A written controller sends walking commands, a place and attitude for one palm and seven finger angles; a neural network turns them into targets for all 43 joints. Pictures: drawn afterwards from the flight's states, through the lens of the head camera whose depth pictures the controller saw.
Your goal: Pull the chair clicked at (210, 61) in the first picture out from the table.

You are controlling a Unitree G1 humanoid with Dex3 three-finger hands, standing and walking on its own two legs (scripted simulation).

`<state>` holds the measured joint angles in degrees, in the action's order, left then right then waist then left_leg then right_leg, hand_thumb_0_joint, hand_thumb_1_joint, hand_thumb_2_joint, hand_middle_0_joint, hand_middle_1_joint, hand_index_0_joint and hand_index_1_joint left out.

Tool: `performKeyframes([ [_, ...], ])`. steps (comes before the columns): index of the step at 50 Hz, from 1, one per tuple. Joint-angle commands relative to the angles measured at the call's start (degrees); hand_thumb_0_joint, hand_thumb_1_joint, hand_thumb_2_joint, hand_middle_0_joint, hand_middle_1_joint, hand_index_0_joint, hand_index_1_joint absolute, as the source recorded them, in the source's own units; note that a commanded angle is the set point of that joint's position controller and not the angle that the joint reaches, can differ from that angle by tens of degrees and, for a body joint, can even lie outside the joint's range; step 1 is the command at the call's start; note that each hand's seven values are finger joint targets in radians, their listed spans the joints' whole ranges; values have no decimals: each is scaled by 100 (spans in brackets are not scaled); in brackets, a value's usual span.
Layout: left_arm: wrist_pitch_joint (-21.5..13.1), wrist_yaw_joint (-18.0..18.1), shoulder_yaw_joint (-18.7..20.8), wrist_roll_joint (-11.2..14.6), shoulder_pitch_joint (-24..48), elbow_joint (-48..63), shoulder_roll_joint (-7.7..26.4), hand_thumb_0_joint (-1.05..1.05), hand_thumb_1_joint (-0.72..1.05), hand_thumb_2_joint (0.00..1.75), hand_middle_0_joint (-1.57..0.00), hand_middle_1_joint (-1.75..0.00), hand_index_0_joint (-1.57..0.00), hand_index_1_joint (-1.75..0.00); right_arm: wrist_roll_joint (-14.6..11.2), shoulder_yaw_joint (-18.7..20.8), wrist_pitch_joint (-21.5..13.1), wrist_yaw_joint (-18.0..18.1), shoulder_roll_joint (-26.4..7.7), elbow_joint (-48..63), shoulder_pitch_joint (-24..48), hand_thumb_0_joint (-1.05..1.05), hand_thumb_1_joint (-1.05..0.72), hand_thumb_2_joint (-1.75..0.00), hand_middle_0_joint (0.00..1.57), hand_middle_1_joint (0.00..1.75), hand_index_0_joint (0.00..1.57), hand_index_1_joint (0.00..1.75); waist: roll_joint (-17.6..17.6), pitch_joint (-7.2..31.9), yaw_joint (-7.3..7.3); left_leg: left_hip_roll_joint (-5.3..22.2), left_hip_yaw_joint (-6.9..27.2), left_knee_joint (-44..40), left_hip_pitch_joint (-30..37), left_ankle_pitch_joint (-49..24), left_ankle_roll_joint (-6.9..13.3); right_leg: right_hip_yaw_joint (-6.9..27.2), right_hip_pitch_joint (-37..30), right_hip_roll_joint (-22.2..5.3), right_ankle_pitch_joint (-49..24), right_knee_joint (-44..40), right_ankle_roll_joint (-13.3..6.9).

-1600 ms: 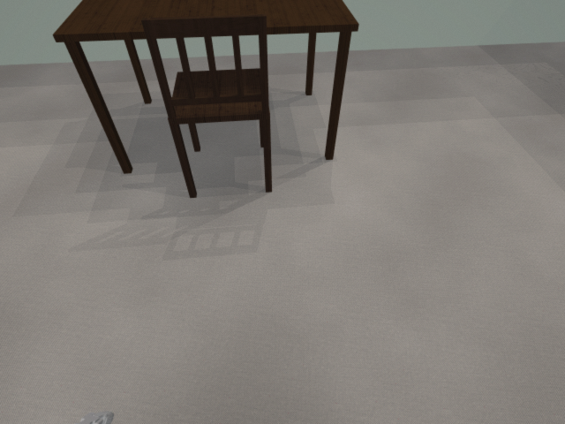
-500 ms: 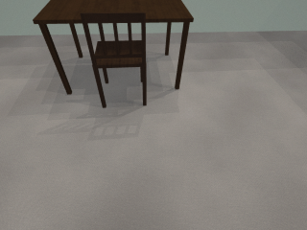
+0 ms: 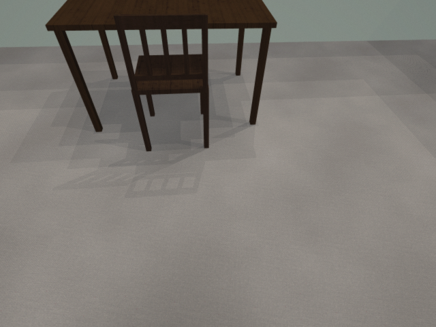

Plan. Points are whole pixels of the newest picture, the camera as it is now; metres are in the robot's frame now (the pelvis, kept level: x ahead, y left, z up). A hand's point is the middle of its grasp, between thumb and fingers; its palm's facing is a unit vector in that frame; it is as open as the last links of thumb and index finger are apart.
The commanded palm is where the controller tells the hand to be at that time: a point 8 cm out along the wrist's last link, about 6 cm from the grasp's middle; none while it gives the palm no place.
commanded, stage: walk to a spot facing it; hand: left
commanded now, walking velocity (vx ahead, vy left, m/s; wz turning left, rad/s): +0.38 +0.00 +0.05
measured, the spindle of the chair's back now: (166, 52) +1.30 +0.33 -0.12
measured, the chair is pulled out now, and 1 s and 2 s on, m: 0.00 0.00 0.00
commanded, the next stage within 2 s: take the last steps up to it in 1.20 s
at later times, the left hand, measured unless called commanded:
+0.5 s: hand (133, 322) +0.17 +0.20 -0.19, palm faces -0.03 -0.99 -0.15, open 7.3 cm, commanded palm none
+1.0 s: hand (154, 253) +0.33 +0.19 -0.20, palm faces +0.13 -0.98 -0.14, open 7.3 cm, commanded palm none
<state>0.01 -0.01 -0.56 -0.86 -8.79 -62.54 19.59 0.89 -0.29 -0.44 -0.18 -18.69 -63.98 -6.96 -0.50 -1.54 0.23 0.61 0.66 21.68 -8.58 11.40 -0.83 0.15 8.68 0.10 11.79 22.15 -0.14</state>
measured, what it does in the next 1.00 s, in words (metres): walks ahead: right foot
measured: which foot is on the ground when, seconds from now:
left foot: down 0.00-0.62, up 0.64-1.00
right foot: down 0.00-0.28, up 0.30-0.60, down 0.62-1.00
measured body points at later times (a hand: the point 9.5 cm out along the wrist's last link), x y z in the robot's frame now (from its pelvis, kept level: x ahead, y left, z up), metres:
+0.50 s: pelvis +0.13 +0.02 -0.01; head +0.17 +0.03 +0.44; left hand +0.17 +0.25 -0.17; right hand +0.00 -0.17 -0.15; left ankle +0.00 +0.13 -0.75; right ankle +0.19 -0.11 -0.70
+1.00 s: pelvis +0.36 +0.01 -0.02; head +0.36 +0.05 +0.43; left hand +0.33 +0.24 -0.19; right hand +0.47 -0.22 -0.14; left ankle +0.44 +0.11 -0.74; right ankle +0.30 -0.12 -0.75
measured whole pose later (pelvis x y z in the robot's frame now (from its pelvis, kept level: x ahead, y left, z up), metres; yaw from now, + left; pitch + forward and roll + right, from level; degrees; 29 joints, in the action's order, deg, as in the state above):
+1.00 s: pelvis +0.36 +0.01 -0.02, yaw +4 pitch -1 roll -4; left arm -3.1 0.0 2.8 -2.0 -19.7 -62.2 11.3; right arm 1.6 3.6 -2.3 -1.9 -9.6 -56.7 -9.8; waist -1.1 -0.6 1.0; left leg 6.9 -7.0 39.6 -25.9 13.2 0.6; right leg -13.3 4.9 -2.1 20.7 27.0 1.2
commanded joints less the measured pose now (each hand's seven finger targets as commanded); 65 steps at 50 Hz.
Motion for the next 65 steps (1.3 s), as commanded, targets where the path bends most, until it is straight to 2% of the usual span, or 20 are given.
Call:
performKeyframes([
  [1, 45, 39, 100, -25, -396, 136, 462, 0, 90, 90, -20, -30, -20, -30, 49, 77, 38, 27, -451, 165, -290, 0, -90, -90, 20, 30, 20, 30, -70, -115, 19, 412, 343, -222, -391, 1584, 171, 699, 441, -593, 1882, -479, -119],
  [9, -119, 7, 363, -24, -1206, 224, 534, 0, 90, 90, -20, -30, -20, -30, 24, 161, -135, 17, -52, 431, -705, 0, -90, -90, 20, 30, 20, 30, -765, -415, 55, 150, -307, 1406, -1317, 1271, 206, 1698, 197, -1364, 2149, -714, -827],
  [12, -157, 14, 379, -30, -1026, 283, 259, 0, 90, 90, -20, -30, -20, -30, -4, 179, -249, 32, 108, 256, -1381, 0, -90, -90, 20, 30, 20, 30, -156, -546, -287, 280, -283, 533, -152, 887, 284, 882, 958, -939, 1007, 222, -659],
  [14, -232, -3, 263, -5, -426, 579, -339, 0, 90, 90, -20, -30, -20, -30, 81, 367, -359, 135, -457, -297, -2921, 0, -90, -90, 20, 30, 20, 30, 2105, -521, -783, 1906, 2278, -652, 1556, -1063, 1138, -625, 2977, 169, 1694, 3372, -94],
  [15, -297, 39, 281, -33, -40, 764, -185, 0, 90, 90, -20, -30, -20, -30, 64, 300, -355, 197, -252, -395, -3172, 0, -90, -90, 20, 30, 20, 30, 1436, -748, -789, 2238, 2563, -551, 1831, -2193, 1495, -166, 3644, -129, 2052, 4013, -146],
  [17, -309, -40, 317, -28, 64, 717, -410, 0, 90, 90, -20, -30, -20, -30, 62, 263, -407, 245, -3, -240, -2835, 0, -90, -90, 20, 30, 20, 30, 617, -831, -568, 2126, 1911, -521, 1585, -2502, 1492, -34, 3727, -529, 1665, 4392, -126],
  [25, -201, -216, 312, 7, 478, 902, -854, 0, 90, 90, -20, -30, -20, -30, 57, 262, -497, 271, 287, -331, -2546, 0, -90, -90, 20, 30, 20, 30, 841, -759, -275, 1244, 199, -1030, 552, -2132, 945, -897, 2026, -372, 238, 1922, -87],
  [29, -255, -140, 461, -43, -965, 509, -522, 0, 90, 90, -20, -30, -20, -30, -9, 341, -452, 255, 113, -334, -2277, 0, -90, -90, 20, 30, 20, 30, 569, 28, 487, 1118, -225, 819, 329, -3631, 685, -995, -151, -28, -219, 1174, -348],
  [30, -325, -85, 552, -82, -1847, 281, -180, 0, 90, 90, -20, -30, -20, -30, -39, 351, -446, 202, 187, -272, -2253, 0, -90, -90, 20, 30, 20, 30, 139, 541, 865, 902, -296, 2065, -494, -2864, 497, -570, -1523, -347, -273, 1004, -487],
  [31, -381, 20, 729, -126, -2477, 125, 447, 0, 90, 90, -20, -30, -20, -30, -116, 290, -468, 139, 618, -147, -2501, 0, -90, -90, 20, 30, 20, 30, -1103, 1179, 974, 215, -564, 4139, -1925, 57, 298, 1613, -2623, -2037, 268, 423, -1037],
  [32, -348, 38, 763, -14, -2563, 62, 751, 0, 90, 90, -20, -30, -20, -30, -115, 285, -438, 146, 717, 33, -2279, 0, -90, -90, 20, 30, 20, 30, -1290, 1287, 836, 10, -171, 5654, -2518, 2057, 349, 3204, -2275, -2923, 726, -490, -1451],
  [34, -328, 73, 609, -17, -1371, 352, 252, 0, 90, 90, -20, -30, -20, -30, -33, 359, -346, 69, 727, 231, -1504, 0, -90, -90, 20, 30, 20, 30, -473, 37, 492, 613, 100, 6045, -2902, 1231, 385, 2576, -356, -2615, 2327, -1040, -1235],
  [38, -402, 110, 418, -100, -626, 454, -387, 0, 90, 90, -20, -30, -20, -30, 70, 355, -72, 7, 984, 142, -1937, 0, -90, -90, 20, 30, 20, 30, -499, -288, -254, 902, -141, 4702, -2014, 732, 146, 346, 1350, -1942, 1132, -1151, -752],
  [46, -431, 43, 454, -97, -1087, 289, -143, 0, 90, 90, -20, -30, -20, -30, 42, 380, -171, -194, 849, 792, -690, 0, -90, -90, 20, 30, 20, 30, -499, -527, -22, 664, -758, 2117, -1634, 143, 106, -217, 758, -1727, 845, -1103, -736],
  [49, -393, 49, 475, -72, -1147, 267, -82, 0, 90, 90, -20, -30, -20, -30, 58, 419, -254, -174, 647, 767, -933, 0, -90, -90, 20, 30, 20, 30, -73, -397, -248, 402, -1019, 1258, -566, 160, 184, -496, 687, -1591, 255, -318, -597],
  [50, -374, 27, 462, -58, -1177, 285, -180, 0, 90, 90, -20, -30, -20, -30, 76, 472, -282, -133, 387, 593, -1548, 0, -90, -90, 20, 30, 20, 30, 478, -91, -511, 363, -887, 927, 423, 393, 279, -806, 1000, -1273, -95, 763, -466],
  [52, -377, -42, 370, -12, -942, 710, -556, 0, 90, 90, -20, -30, -20, -30, 123, 684, -317, 20, -615, 300, -2827, 0, -90, -90, 20, 30, 20, 30, 2400, 408, -893, 2461, 2793, -898, 1768, 876, 1210, -895, 3031, -77, 2185, 4383, 7],
  [55, -368, -96, 433, -40, -657, 520, -466, 0, 90, 90, -20, -30, -20, -30, 33, 465, -389, 139, 51, 549, -1623, 0, -90, -90, 20, 30, 20, 30, 452, -1, -364, 2172, 1583, -830, 783, -106, 1127, -98, 3222, -810, 862, 5222, -33],
  [59, -157, -83, 415, -106, -1175, 227, -764, 0, 90, 90, -20, -30, -20, -30, 1, 395, -532, 177, 460, 439, -1441, 0, -90, -90, 20, 30, 20, 30, 619, 88, -2, 1519, -51, -847, 552, -2029, 846, -212, 2687, -800, 189, 4667, 167],
  [65, -49, -97, 394, -86, -571, 399, -835, 0, 90, 90, -20, -30, -20, -30, -21, 348, -491, 208, 439, 188, -1779, 0, -90, -90, 20, 30, 20, 30, 681, -366, -36, 1435, -627, -935, 786, -2861, 804, -444, 2973, -730, -291, 3402, 204],
])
